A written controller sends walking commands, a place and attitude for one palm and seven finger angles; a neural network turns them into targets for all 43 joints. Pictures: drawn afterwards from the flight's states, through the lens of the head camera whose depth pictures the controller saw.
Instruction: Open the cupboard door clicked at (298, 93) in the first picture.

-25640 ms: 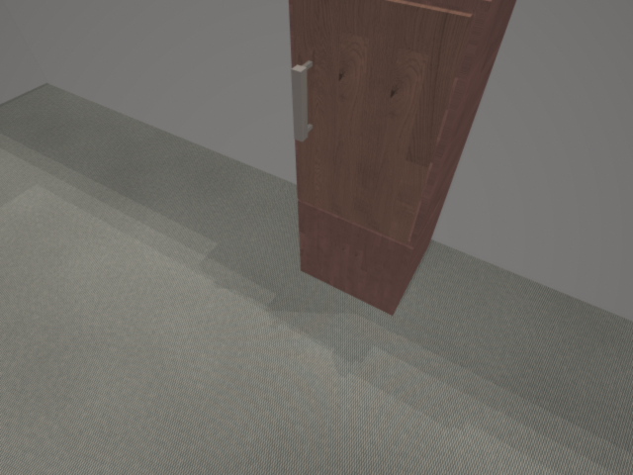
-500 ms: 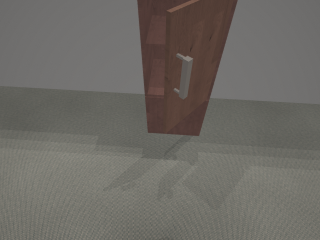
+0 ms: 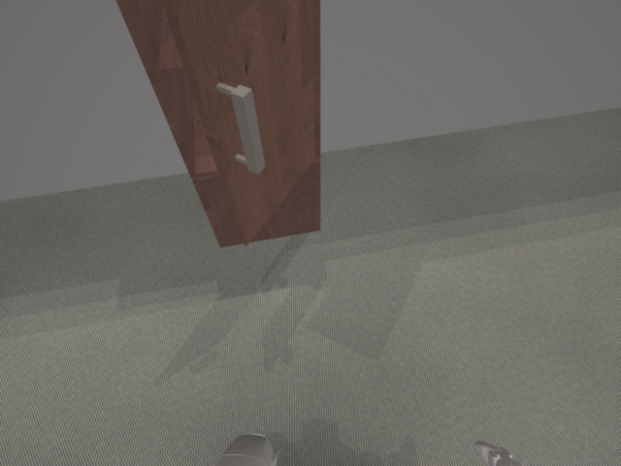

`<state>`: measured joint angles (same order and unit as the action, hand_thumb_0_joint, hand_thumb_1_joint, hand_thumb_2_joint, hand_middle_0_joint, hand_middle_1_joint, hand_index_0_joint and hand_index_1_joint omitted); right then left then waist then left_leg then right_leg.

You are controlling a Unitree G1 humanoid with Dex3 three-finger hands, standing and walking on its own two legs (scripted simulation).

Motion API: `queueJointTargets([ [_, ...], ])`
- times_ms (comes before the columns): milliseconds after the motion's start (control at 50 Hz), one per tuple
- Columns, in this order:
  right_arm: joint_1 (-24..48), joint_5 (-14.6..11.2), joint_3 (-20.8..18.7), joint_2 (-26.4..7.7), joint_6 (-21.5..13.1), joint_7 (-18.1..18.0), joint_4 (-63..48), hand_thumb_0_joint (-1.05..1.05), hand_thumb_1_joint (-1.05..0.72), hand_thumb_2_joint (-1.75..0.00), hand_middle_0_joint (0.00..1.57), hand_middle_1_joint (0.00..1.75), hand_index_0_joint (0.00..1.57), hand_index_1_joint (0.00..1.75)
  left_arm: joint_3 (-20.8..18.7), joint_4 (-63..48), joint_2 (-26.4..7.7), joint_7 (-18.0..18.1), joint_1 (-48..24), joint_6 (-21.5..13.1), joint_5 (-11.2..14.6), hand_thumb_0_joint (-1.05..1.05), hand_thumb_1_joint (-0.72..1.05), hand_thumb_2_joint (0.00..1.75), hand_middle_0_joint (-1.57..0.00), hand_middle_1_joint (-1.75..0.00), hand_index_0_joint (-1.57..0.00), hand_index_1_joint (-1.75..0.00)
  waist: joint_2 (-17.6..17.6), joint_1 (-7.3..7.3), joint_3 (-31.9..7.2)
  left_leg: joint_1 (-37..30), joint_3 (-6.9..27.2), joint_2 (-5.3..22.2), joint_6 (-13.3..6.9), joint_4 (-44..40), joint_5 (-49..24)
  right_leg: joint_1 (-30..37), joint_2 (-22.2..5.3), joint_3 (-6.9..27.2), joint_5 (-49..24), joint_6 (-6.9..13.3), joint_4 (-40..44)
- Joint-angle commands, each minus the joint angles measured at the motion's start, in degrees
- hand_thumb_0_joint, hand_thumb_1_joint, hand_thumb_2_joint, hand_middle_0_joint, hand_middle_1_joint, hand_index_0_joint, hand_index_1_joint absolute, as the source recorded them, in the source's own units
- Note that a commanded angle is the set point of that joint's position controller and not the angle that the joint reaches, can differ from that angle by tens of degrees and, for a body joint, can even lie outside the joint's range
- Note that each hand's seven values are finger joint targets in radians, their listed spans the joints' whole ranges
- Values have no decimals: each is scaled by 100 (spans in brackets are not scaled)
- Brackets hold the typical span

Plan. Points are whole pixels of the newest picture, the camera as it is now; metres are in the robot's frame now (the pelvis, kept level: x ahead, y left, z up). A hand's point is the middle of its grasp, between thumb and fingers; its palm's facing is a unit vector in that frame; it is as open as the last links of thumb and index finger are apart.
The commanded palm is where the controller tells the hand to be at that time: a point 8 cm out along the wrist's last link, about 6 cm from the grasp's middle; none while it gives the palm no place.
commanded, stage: walk to a spot facing it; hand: left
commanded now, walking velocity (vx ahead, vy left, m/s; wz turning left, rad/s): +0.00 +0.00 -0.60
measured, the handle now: (240, 130) +0.64 +0.19 +0.01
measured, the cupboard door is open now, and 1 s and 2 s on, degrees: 49 49 49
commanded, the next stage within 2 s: none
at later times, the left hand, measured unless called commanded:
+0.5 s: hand (198, 413) +0.19 +0.20 -0.17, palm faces -0.31 -0.91 -0.29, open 7.3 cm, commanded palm none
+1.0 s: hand (279, 368) +0.27 +0.08 -0.16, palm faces -0.63 -0.75 -0.19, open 7.3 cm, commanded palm none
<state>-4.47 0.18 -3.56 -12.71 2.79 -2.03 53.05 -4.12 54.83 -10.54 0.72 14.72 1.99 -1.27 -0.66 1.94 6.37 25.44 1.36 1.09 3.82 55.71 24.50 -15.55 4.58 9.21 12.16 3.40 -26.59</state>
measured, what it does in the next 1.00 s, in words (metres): steps on the spot, turning right: left foot, then right foot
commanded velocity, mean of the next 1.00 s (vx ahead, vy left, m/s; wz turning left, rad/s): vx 0.09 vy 0.00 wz -0.60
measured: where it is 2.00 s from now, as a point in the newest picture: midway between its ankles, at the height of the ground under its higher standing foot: (441, 429)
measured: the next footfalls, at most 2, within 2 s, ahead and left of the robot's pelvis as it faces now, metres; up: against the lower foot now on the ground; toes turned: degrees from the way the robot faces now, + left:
left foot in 0.18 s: +0.05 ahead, +0.17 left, +0.00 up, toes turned -9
right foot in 0.48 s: +0.02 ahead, -0.11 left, +0.00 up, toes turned -21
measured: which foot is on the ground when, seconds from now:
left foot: up 0.00-0.16, down 0.18-0.48, up 0.50-0.72, down 0.74-1.00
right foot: down 0.00-0.16, up 0.18-0.46, down 0.48-0.74, up 0.76-1.00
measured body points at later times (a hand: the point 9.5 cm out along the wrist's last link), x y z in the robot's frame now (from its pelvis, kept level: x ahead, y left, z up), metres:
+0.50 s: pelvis +0.01 +0.02 -0.02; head +0.07 -0.01 +0.42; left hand +0.21 +0.25 -0.15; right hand -0.03 -0.25 -0.17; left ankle +0.01 +0.17 -0.73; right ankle -0.02 -0.10 -0.75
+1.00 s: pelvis +0.05 +0.00 +0.00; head +0.09 -0.03 +0.44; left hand +0.30 +0.12 -0.14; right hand -0.11 -0.20 -0.15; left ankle +0.10 +0.13 -0.74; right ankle -0.01 -0.12 -0.71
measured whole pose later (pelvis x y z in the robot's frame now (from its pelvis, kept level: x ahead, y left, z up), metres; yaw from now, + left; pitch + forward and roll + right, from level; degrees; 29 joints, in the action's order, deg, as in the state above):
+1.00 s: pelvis +0.05 +0.00 +0.00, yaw -39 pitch +2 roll -1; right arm -20.0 2.3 -1.0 -12.1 -1.6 -0.8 53.2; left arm -4.2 51.4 -13.9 -4.0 7.0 3.0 -1.5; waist 0.6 -1.8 3.7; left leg 10.4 -11.0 8.9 3.1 26.7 17.2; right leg -25.2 -2.8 -4.9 23.8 -1.0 -44.6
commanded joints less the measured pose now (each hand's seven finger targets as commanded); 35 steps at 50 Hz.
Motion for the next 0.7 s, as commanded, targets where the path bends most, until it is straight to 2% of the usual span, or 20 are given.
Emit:
queueJointTargets([
  [0,92,-6,-102,-392,-140,-19,-518,0,-90,-90,20,30,20,30,-356,-417,-1302,55,259,-71,-46,0,90,90,-20,-30,-20,-30,-778,63,-842,158,30,-69,-63,-564,83,907,-1402,1816,-2080,794,528],
  [60,-204,-36,-94,-414,-203,-37,-507,0,-90,-90,20,30,20,30,-366,-510,-1340,45,-1,-46,-48,0,90,90,-20,-30,-20,-30,-784,-109,-1002,-434,46,-165,-131,-1601,-95,710,-1257,1906,-2168,648,323],
  [100,-721,-44,-97,-526,-271,-77,-383,0,-90,-90,20,30,20,30,-333,-605,-1264,31,-300,-26,12,0,90,90,-20,-30,-20,-30,-758,-378,-1124,-1667,76,-78,-181,-2915,-944,-87,-989,1713,-1680,258,-3],
  [120,-923,8,-144,-905,-334,-112,-347,0,-90,-90,20,30,20,30,-281,-702,-989,15,-303,-13,61,0,90,90,-20,-30,-20,-30,199,-448,-1164,-2540,961,779,-451,-3673,-840,-1121,-419,1224,-460,-39,-557],
  [140,-908,96,-262,-1473,-342,-105,-474,0,-90,-90,20,30,20,30,-193,-824,-731,-77,-135,-25,93,0,90,90,-20,-30,-20,-30,1898,-358,-1137,-2795,2438,2330,-1059,-4124,-1259,-1936,167,77,1938,-390,-1843],
  [160,-931,152,-236,-1565,-299,-138,-575,0,-90,-90,20,30,20,30,-236,-988,-955,-136,-418,-55,33,0,90,90,-20,-30,-20,-30,1356,-403,-827,-1912,2645,2874,-1593,-4159,-1426,-1910,-180,-446,2325,-563,-2936],
  [180,-859,228,-204,-1387,-336,-120,-597,0,-90,-90,20,30,20,30,-260,-973,-963,-192,-599,-52,-53,0,90,90,-20,-30,-20,-30,759,-355,-651,-1726,2396,2572,-1663,-4006,-2292,-1997,-267,-497,2040,-610,-3639],
  [220,-674,219,-93,-1042,-339,-106,-621,0,-90,-90,20,30,20,30,-250,-827,-855,-231,-555,-16,-11,0,90,90,-20,-30,-20,-30,1236,-176,-627,-1776,973,1824,-1291,-3516,-3815,-1970,-448,-645,1646,-684,-4009],
  [260,-682,210,-79,-1018,-326,-102,-635,0,-90,-90,20,30,20,30,-179,-853,-782,-283,-609,14,28,0,90,90,-20,-30,-20,-30,1293,-182,-803,-1993,239,1572,-1118,-3252,-4354,-1721,-515,-934,1562,-679,-3517],
  [340,-1081,198,-151,-1206,-293,-46,-516,0,-90,-90,20,30,20,30,-89,-947,-741,-335,-881,4,21,0,90,90,-20,-30,-20,-30,1176,-382,-793,-1890,-144,1596,-960,-3042,-4187,-825,-376,-1442,1318,-561,-1971],
  [400,-1020,157,-177,-1313,-263,-11,-495,0,-90,-90,20,30,20,30,-100,-842,-849,-330,-601,-23,33,0,90,90,-20,-30,-20,-30,1152,-189,-831,-1578,-348,1579,-708,-2556,-3853,132,-307,-1552,475,-395,-744],
  [420,-938,119,-188,-1285,-256,14,-542,0,-90,-90,20,30,20,30,-151,-742,-1033,-303,-186,-62,26,0,90,90,-20,-30,-20,-30,828,38,-984,-1159,-548,1407,-471,-1869,-3364,980,-469,-1325,-400,-277,0],
  [440,-937,36,-128,-914,-250,71,-708,0,-90,-90,20,30,20,30,-270,-625,-1669,-213,226,-133,-33,0,90,90,-20,-30,-20,-30,-742,193,-1322,90,-1149,768,-91,-578,-1589,2192,-1764,382,-2094,189,397],
  [460,-573,-1,-39,-732,-216,33,-923,0,-90,-90,20,30,20,30,-352,-501,-2109,-123,587,-143,23,0,90,90,-20,-30,-20,-30,-1694,422,-1297,853,-782,254,41,581,1488,2065,-2846,1608,-3748,966,520],
  [480,-509,-5,-41,-780,-169,-1,-877,0,-90,-90,20,30,20,30,-344,-545,-2051,-57,487,-95,29,0,90,90,-20,-30,-20,-30,-1289,415,-1196,946,-150,409,-43,1064,1315,1657,-2670,1606,-2465,1193,534],
  [500,-451,7,-56,-792,-159,-6,-806,0,-90,-90,20,30,20,30,-333,-637,-1842,-9,65,-59,2,0,90,90,-20,-30,-20,-30,-1566,219,-1042,1064,-57,473,-29,1201,964,1366,-2275,1499,-1887,1084,528],
  [540,-633,27,-58,-757,-134,45,-638,0,-90,-90,20,30,20,30,-255,-825,-1565,32,-575,-17,-33,0,90,90,-20,-30,-20,-30,-1221,-104,-949,486,-141,491,18,829,461,650,-1904,888,-1447,839,492],
  [560,-680,35,-42,-641,-124,65,-570,0,-90,-90,20,30,20,30,-236,-883,-1525,22,-650,-30,-41,0,90,90,-20,-30,-20,-30,-877,-157,-881,173,-261,386,32,425,334,354,-1753,744,-1466,765,487],
  [620,-934,24,-20,-495,-146,74,-486,0,-90,-90,20,30,20,30,-248,-873,-1595,-11,-719,-26,-51,0,90,90,-20,-30,-20,-30,-737,-243,-832,-401,-459,157,19,-862,33,41,-1602,880,-1140,704,418],
  [680,-1558,27,-33,-620,-238,22,-311,0,-90,-90,20,30,20,30,-226,-910,-1420,-48,-976,35,8,0,90,90,-20,-30,-20,-30,-755,-557,-843,-1580,-448,74,-56,-2551,-925,-686,-1219,839,-344,252,88],
])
